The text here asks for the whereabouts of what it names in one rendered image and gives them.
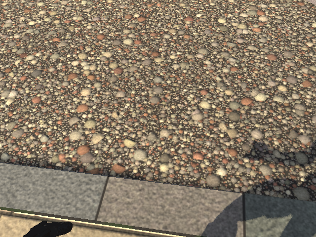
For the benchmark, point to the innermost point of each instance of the robot left hand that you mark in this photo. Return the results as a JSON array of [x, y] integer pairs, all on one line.
[[51, 229]]

